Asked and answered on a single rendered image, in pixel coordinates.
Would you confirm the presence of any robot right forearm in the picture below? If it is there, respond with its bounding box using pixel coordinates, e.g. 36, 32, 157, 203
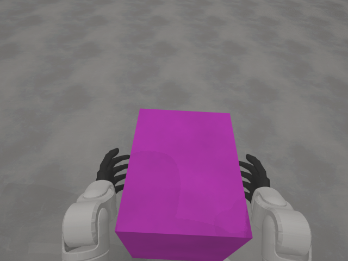
251, 187, 312, 261

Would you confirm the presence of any carton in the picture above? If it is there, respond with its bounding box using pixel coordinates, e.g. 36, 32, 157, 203
115, 109, 253, 261

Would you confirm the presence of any robot left forearm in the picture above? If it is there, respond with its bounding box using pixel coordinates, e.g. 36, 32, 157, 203
61, 180, 117, 261

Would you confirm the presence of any right robot hand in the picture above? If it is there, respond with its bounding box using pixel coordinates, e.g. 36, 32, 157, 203
239, 154, 270, 203

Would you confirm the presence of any left robot hand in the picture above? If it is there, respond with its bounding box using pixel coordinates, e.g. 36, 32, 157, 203
96, 148, 130, 194

